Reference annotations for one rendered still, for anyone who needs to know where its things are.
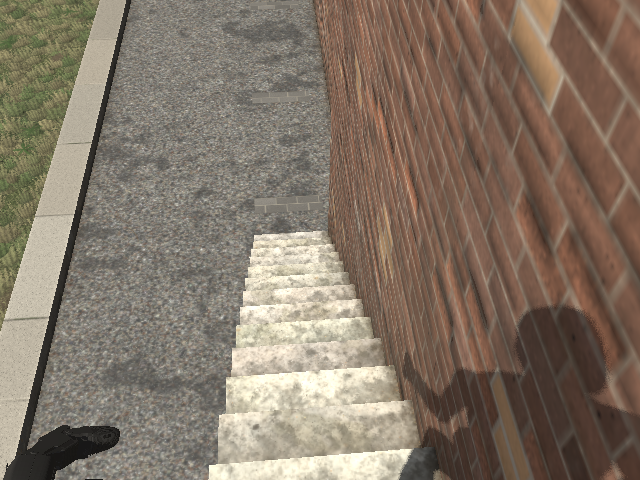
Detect stairs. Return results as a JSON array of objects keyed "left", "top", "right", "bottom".
[{"left": 208, "top": 231, "right": 442, "bottom": 480}]

